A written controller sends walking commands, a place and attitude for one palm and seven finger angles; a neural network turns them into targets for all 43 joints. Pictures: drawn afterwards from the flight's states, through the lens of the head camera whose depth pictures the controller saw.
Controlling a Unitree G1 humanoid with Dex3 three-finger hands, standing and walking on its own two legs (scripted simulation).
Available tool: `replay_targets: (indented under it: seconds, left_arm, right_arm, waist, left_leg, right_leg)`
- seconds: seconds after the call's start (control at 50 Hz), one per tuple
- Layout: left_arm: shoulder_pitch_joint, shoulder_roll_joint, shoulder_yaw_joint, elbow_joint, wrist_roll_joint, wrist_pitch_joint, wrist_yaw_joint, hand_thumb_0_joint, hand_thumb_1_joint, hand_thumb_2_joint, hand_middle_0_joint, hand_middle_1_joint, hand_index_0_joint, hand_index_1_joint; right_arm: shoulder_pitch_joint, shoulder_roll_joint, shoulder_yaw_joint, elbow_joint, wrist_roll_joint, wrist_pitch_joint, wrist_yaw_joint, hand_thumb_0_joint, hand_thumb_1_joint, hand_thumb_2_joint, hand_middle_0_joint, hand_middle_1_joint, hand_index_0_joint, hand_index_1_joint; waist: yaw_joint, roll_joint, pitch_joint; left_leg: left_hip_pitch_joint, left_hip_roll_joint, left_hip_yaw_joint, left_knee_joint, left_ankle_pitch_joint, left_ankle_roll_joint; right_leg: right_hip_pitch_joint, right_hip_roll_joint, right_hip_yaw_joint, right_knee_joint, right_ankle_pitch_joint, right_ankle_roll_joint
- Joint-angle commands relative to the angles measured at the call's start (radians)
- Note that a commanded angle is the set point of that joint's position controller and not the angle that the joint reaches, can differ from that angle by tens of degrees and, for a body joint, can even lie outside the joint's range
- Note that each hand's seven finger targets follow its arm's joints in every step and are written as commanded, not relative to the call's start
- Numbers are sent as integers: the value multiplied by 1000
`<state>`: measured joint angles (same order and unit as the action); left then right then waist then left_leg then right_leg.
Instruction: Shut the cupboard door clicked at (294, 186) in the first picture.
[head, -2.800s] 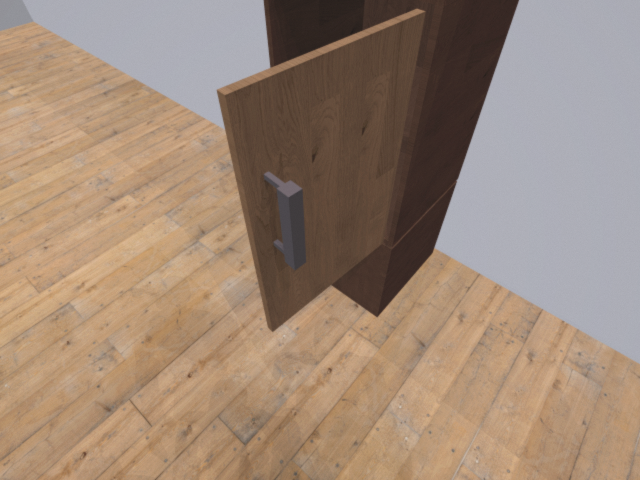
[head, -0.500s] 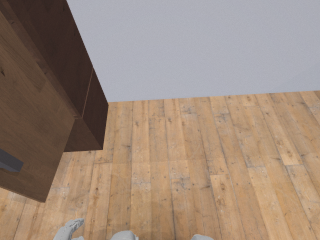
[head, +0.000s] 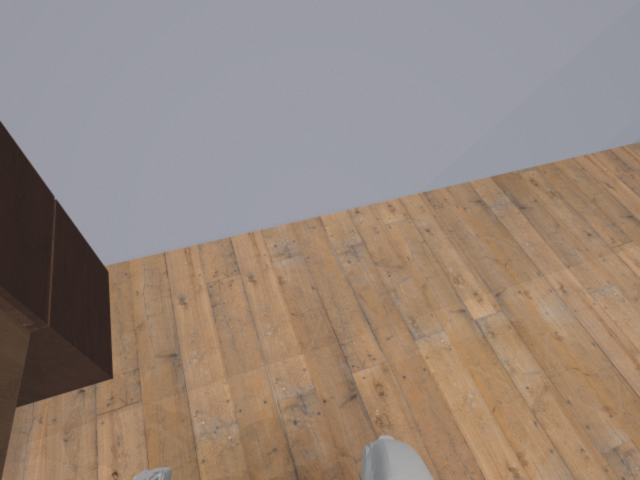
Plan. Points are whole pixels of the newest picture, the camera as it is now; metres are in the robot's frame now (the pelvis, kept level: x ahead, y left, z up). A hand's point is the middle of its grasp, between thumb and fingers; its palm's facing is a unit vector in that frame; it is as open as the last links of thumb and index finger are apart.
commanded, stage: walk to a spot facing it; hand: left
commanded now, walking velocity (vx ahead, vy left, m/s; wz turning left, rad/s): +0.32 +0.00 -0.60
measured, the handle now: out of the picture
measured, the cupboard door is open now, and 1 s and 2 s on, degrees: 84 84 84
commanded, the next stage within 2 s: turn to face it in 0.98 s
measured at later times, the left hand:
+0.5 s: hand (267, 375) +0.28 +0.09 -0.16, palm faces -0.18 -0.96 -0.22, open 7.2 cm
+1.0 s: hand (315, 240) +0.56 +0.03 -0.17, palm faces -0.36 -0.91 -0.19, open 7.4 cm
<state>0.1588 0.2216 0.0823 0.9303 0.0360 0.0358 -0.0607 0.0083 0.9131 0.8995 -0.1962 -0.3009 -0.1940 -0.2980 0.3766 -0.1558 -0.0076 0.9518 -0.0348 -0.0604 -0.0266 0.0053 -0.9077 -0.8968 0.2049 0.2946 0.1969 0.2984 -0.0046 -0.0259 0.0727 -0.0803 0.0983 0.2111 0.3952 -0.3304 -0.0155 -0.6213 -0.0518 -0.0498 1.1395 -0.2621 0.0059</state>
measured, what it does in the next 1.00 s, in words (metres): walks ahead, turning right: right foot, then left foot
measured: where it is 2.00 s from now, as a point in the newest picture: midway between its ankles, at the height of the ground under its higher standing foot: (404, 343)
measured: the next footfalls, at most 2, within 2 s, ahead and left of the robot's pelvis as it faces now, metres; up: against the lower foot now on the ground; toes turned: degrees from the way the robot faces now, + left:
right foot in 0.20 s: +0.20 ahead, -0.15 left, +0.00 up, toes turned -14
left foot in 0.70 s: +0.46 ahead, +0.01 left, +0.00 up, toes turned -9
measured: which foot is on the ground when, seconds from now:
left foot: down 0.00-0.20, up 0.22-0.68, down 0.70-1.00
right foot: up 0.00-0.18, down 0.20-0.70, up 0.72-1.00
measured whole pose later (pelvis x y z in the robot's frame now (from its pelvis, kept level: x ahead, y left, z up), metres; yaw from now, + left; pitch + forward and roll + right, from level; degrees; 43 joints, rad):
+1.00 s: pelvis +0.43 -0.12 +0.00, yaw -24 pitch +1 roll +1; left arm 0.20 0.18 0.08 0.98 0.03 0.01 -0.04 0.01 0.92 0.90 -0.19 -0.30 -0.19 -0.30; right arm 0.30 -0.21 -0.06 1.02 -0.04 -0.05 -0.01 -0.01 -0.95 -0.90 0.21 0.29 0.20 0.30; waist 0.01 0.00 0.07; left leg -0.10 0.08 0.25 0.38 -0.29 -0.02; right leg -0.58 -0.11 -0.08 0.86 -0.21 -0.01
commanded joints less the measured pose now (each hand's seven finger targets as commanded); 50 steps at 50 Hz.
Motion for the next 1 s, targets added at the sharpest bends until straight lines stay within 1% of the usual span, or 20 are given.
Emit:
replay_targets:
  seconds: [0.0,0.04,0.1,0.14,0.16,0.18,0.2,0.22,0.26,0.32,0.46,0.58,0.64,0.66,0.68,0.7,0.74,0.8,0.88,0.98]
  left_arm:
    - [-208,-22,-17,-124,-6,-34,-12,0,900,900,-200,-300,-200,-300]
    - [-249,-16,-18,-130,-9,-33,-13,0,900,900,-200,-300,-200,-300]
    - [-157,18,-7,-104,-10,-38,-6,0,900,900,-200,-300,-200,-300]
    - [92,68,14,-34,-8,-55,5,0,900,900,-200,-300,-200,-300]
    - [263,169,42,14,-5,-66,18,0,900,900,-200,-300,-200,-300]
    - [360,278,64,35,-17,-73,38,0,900,900,-200,-300,-200,-300]
    - [298,309,64,24,-38,-63,51,0,900,900,-200,-300,-200,-300]
    - [183,247,44,-8,-38,-60,53,0,900,900,-200,-300,-200,-300]
    - [51,136,6,-41,-26,-75,59,0,900,900,-200,-300,-200,-300]
    - [35,100,2,-29,-16,-94,60,0,900,900,-200,-300,-200,-300]
    - [163,76,0,48,-21,-121,53,0,900,900,-200,-300,-200,-300]
    - [239,94,-8,106,-15,-119,65,0,900,900,-200,-300,-200,-300]
    - [206,96,-3,106,-25,-119,67,0,900,900,-200,-300,-200,-300]
    - [199,79,-4,94,-29,-119,64,0,900,900,-200,-300,-200,-300]
    - [245,31,-11,80,-34,-118,55,0,900,900,-200,-300,-200,-300]
    - [183,35,-13,42,-27,-128,54,0,900,900,-200,-300,-200,-300]
    - [100,31,-2,40,-12,-107,48,0,900,900,-200,-300,-200,-300]
    - [142,-15,2,50,0,-66,25,0,900,900,-200,-300,-200,-300]
    - [68,-45,1,11,-2,-49,14,0,900,900,-200,-300,-200,-300]
    - [-40,-19,3,-37,-3,-46,6,0,900,900,-200,-300,-200,-300]
  right_arm:
    - [160,-154,-38,20,-3,-9,-15,0,-900,-900,200,300,200,300]
    - [166,-153,-37,29,-7,-4,-13,0,-900,-900,200,300,200,300]
    - [133,-190,-48,35,-3,0,-9,0,-900,-900,200,300,200,300]
    - [59,-220,-53,18,10,2,-5,0,-900,-900,200,300,200,300]
    - [41,-188,-47,-3,29,1,11,0,-900,-900,200,300,200,300]
    - [35,-112,-40,-48,45,2,12,0,-900,-900,200,300,200,300]
    - [-50,-129,-50,-72,37,10,9,0,-900,-900,200,300,200,300]
    - [-87,-125,-59,-73,32,13,10,0,-900,-900,200,300,200,300]
    - [-63,-118,-58,-27,11,35,13,0,-900,-900,200,300,200,300]
    - [27,-84,-54,15,3,55,20,0,-900,-900,200,300,200,300]
    - [-194,-91,-56,-62,6,40,35,0,-900,-900,200,300,200,300]
    - [-344,-81,-52,-97,14,19,48,0,-900,-900,200,300,200,300]
    - [-182,-114,-58,-32,6,3,30,0,-900,-900,200,300,200,300]
    - [-37,-169,-71,12,-1,-4,20,0,-900,-900,200,300,200,300]
    - [102,-288,-99,40,-17,-8,12,0,-900,-900,200,300,200,300]
    - [153,-299,-94,41,-8,5,8,0,-900,-900,200,300,200,300]
    - [-7,-201,-71,0,0,4,8,0,-900,-900,200,300,200,300]
    - [-87,-128,-51,-2,2,-17,0,0,-900,-900,200,300,200,300]
    - [-57,-137,-68,15,0,-18,4,0,-900,-900,200,300,200,300]
    - [-8,-179,-72,26,-5,2,12,0,-900,-900,200,300,200,300]
  waist:
    - [-66,191,8]
    - [-72,185,50]
    - [-16,196,-17]
    - [113,158,-131]
    - [189,-9,-238]
    - [196,-237,-335]
    - [169,-137,-221]
    - [109,-76,-104]
    - [16,-51,-12]
    - [-44,-43,-73]
    - [8,-36,-33]
    - [45,-69,-3]
    - [-45,-44,-64]
    - [-103,18,-144]
    - [-132,262,-275]
    - [-143,248,-232]
    - [-72,161,-52]
    - [7,155,-12]
    - [3,133,-13]
    - [-21,146,6]
  left_leg:
    - [143,225,-41,-123,526,93]
    - [92,238,-12,-124,532,93]
    - [102,262,37,-1,796,90]
    - [-2,221,79,302,887,45]
    - [-254,150,95,580,598,6]
    - [-559,-32,22,958,-266,-46]
    - [-653,8,-152,1063,-266,-23]
    - [-644,50,-194,1068,-118,-19]
    - [-518,93,-213,927,10,-27]
    - [-447,73,-186,757,68,-38]
    - [-583,43,-185,510,142,-46]
    - [-470,-14,-143,284,89,-19]
    - [-133,-79,-84,98,164,12]
    - [135,6,-184,71,203,53]
    - [377,298,-532,47,221,164]
    - [307,432,-678,-80,210,246]
    - [-1,370,-578,-183,-74,192]
    - [-119,267,-304,-224,37,123]
    - [-124,232,-105,-219,160,125]
    - [-74,235,-23,-155,206,112]
  right_leg:
    - [-126,-20,-46,-202,50,-8]
    - [-39,-7,-77,-325,39,-25]
    - [161,54,-118,-410,-19,-73]
    - [521,102,-137,-524,17,-110]
    - [848,-35,35,-596,-8,-161]
    - [1011,-356,609,-749,79,-285]
    - [850,-400,643,-859,-10,-315]
    - [651,-345,562,-899,-152,-267]
    - [361,-256,375,-952,-130,-196]
    - [359,-160,222,-953,9,-179]
    - [557,-158,232,-936,224,-214]
    - [628,-178,249,-861,443,-198]
    - [529,-111,171,-651,632,-146]
    - [356,-65,145,-453,515,-109]
    - [104,60,35,-123,68,-63]
    - [5,86,48,106,-286,-63]
    - [-66,-16,97,233,-150,-57]
    - [-25,-60,78,123,-17,-31]
    - [42,-75,8,-163,41,-10]
    - [122,-31,-69,-399,72,-15]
